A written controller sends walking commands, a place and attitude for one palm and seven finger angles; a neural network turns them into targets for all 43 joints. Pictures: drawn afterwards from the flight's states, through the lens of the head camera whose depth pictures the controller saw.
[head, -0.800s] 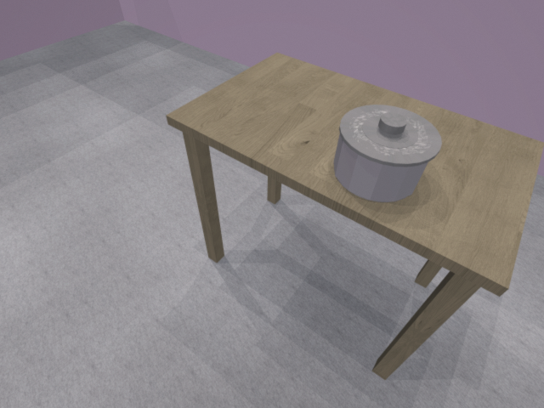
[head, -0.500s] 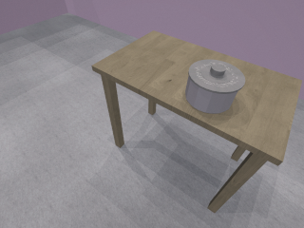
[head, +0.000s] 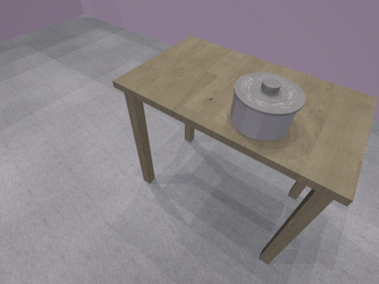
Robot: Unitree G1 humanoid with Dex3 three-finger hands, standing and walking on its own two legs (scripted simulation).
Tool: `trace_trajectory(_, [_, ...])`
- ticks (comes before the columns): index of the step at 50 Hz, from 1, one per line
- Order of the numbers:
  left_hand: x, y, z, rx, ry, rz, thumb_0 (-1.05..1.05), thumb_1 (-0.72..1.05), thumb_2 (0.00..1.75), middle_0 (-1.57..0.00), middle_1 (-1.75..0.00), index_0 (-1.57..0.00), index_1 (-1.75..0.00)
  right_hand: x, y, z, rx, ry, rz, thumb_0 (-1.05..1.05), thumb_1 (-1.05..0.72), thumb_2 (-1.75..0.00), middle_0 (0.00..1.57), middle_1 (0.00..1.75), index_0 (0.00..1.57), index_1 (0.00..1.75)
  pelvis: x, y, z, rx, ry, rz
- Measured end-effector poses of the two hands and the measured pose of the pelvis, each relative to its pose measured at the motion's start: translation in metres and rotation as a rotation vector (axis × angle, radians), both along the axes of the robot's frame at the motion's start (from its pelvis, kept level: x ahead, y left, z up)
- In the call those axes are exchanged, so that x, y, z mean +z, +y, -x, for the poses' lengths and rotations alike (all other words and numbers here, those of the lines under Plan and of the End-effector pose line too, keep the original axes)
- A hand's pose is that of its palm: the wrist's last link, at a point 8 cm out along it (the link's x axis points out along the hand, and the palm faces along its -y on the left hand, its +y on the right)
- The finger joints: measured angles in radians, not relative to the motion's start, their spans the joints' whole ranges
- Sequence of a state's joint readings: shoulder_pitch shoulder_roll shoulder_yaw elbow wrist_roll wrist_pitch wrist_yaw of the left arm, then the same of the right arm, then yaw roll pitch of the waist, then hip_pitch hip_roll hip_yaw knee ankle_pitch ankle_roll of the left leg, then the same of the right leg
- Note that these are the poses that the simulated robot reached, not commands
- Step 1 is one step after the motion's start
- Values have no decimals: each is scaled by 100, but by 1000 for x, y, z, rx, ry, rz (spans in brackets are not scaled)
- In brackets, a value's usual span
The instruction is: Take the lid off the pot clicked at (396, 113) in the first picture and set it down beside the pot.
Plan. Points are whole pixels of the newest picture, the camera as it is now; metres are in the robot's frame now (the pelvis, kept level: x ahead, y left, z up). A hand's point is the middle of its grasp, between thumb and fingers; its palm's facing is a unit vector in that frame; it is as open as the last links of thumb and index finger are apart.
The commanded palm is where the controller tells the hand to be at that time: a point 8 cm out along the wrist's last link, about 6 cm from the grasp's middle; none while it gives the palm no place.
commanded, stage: turn to face it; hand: left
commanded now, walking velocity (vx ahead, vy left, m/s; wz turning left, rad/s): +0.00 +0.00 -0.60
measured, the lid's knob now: (271, 85) +0.64 -0.20 +0.10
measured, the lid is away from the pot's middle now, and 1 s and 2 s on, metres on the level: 0.00 0.00 0.00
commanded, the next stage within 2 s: take the last steps up to it in 0.92 s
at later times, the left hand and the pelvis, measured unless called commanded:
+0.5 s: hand out of the picture +0.06 +0.16 -0.16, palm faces -0.13 -0.95 -0.27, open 7.4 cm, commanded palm none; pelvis -0.01 -0.03 +0.00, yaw -14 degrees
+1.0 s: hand (129, 275) +0.18 +0.16 -0.17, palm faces -0.43 -0.87 -0.23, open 7.4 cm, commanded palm none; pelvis +0.01 +0.01 +0.00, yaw -29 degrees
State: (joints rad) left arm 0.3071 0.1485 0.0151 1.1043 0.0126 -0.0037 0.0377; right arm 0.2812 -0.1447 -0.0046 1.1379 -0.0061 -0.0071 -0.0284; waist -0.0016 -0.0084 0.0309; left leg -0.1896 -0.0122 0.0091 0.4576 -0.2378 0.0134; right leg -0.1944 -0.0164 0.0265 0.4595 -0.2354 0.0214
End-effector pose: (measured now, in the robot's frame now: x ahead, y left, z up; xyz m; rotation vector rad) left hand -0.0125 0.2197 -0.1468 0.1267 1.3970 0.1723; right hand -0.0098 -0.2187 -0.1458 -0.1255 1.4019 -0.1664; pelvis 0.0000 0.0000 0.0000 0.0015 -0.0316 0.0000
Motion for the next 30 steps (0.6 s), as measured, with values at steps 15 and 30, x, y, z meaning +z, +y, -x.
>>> trace_trajectory(15, [1, 0, -40, -112, -7, -65, 0, 91, 90, -20, -30, -20, -30, -21, -43, -10, -133, -96, 18, 1, -91, -90, 20, 30, 20, 30, -18, -25, 5, -161, 3, -22])
trace_trajectory(30, [22, -14, -98, -259, -83, -67, 0, 90, 90, -21, -30, -20, -30, 16, -77, -53, -203, -257, 89, 1, -91, -90, 20, 30, 20, 30, 2, -26, 6, -307, 56, -41])
